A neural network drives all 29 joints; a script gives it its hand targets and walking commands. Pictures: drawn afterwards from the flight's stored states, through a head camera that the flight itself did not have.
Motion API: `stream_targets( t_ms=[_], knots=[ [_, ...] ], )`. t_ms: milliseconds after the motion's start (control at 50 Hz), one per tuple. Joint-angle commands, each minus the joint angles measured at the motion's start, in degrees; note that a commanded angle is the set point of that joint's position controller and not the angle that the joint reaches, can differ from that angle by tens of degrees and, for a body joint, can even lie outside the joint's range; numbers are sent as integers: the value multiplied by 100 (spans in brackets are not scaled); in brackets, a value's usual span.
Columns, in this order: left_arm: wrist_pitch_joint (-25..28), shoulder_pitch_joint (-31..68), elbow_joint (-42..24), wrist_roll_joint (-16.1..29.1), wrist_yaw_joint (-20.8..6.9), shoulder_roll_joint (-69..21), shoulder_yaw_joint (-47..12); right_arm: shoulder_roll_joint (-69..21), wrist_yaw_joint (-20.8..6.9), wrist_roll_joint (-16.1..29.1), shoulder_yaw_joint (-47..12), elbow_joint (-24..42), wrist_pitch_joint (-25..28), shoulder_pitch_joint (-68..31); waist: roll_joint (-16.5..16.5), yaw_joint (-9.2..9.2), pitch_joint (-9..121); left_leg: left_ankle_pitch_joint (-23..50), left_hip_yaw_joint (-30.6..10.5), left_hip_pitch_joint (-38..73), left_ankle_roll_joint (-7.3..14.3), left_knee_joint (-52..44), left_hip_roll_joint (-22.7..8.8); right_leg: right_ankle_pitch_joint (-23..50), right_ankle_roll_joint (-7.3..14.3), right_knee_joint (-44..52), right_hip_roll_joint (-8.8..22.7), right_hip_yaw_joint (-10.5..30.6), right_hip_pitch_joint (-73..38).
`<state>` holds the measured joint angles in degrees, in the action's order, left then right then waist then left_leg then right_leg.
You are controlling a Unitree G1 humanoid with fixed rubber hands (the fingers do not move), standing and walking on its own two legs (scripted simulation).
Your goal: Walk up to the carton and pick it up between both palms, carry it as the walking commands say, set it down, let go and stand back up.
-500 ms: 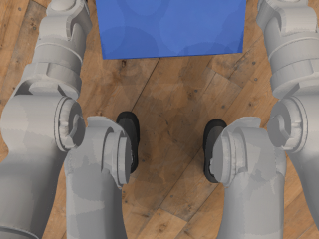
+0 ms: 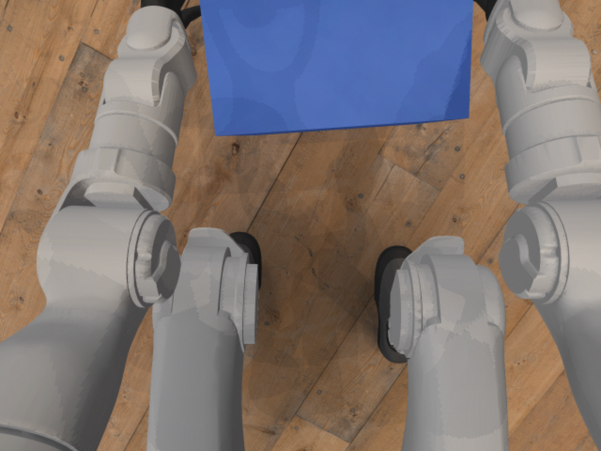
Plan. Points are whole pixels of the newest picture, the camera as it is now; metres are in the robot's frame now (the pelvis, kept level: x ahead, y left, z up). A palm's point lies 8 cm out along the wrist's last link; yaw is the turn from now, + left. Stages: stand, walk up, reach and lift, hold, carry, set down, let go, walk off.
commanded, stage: reach and lift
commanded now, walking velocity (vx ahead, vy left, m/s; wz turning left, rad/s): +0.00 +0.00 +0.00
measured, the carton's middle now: (330, 11) +0.57 +0.01 -0.22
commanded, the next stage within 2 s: none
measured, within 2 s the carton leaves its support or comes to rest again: neither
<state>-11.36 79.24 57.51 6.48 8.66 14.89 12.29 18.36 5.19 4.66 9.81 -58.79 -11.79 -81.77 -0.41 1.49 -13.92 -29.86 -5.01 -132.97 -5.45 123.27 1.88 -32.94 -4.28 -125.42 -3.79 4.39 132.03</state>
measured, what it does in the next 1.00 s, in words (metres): rises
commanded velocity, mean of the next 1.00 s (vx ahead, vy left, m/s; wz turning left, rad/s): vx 0.00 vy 0.00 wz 0.00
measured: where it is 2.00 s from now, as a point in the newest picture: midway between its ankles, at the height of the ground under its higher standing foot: (316, 314)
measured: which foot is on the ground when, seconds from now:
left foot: down 0.00-1.00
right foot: down 0.00-1.00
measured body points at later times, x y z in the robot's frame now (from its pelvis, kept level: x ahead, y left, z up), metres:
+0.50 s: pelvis +0.01 +0.00 +0.03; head +0.35 +0.00 +0.32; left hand +0.55 +0.18 -0.10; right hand +0.57 -0.16 -0.10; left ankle +0.12 +0.15 -0.33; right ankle +0.11 -0.13 -0.33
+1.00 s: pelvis +0.00 +0.00 +0.08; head +0.32 -0.01 +0.41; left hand +0.53 +0.17 -0.02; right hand +0.55 -0.16 -0.02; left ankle +0.12 +0.15 -0.33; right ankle +0.11 -0.13 -0.33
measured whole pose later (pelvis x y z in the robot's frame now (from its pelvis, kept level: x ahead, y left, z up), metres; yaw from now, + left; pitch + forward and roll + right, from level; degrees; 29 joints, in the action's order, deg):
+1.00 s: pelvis +0.00 +0.00 +0.08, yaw +0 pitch +49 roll +1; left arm -20.9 65.8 40.2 -7.4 6.9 4.5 25.6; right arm 8.8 3.0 -8.7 21.4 -45.1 -20.1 -69.3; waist -0.2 1.7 5.9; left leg -27.4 -5.6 -127.1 -5.7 105.7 3.9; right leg -29.6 -4.6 -107.5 -5.3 5.7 126.6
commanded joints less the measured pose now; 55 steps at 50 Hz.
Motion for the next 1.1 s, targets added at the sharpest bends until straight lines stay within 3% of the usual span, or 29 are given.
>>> stream_targets(
  t_ms=[0,220,580,880,1080],
  knots=[
    [185,4054,-1695,251,-1668,-4957,-1560,-5552,-1700,364,-1555,1011,62,-3274,-185,216,7418,1645,1306,3846,363,-849,387,1539,221,1211,-303,-1058,-3222],
    [-190,4027,-2044,116,-1818,-5541,-1647,-5786,-1816,66,-1397,1489,-197,-3326,-25,1,8221,1788,1320,4205,335,-1138,446,1592,291,1498,-330,-1134,-3344],
    [-420,3183,-2441,-53,-1905,-5952,-1836,-6374,-1826,-75,-1699,1886,-425,-2587,-245,134,8964,2308,1301,4356,303,-1614,547,2229,215,1967,-463,-1079,-3889],
    [-678,2886,-2215,-407,-2030,-6234,-1518,-6585,-1885,-393,-1374,1684,-631,-2344,-227,85,8666,1721,1266,4303,309,-2358,603,1719,243,2701,-474,-1054,-3942],
    [-813,2713,-2311,-465,-2097,-6448,-1550,-6788,-1950,-423,-1386,1762,-751,-2189,-216,90,8973,1726,1268,4623,308,-2758,633,1728,239,3073,-508,-1071,-4291]
  ],
)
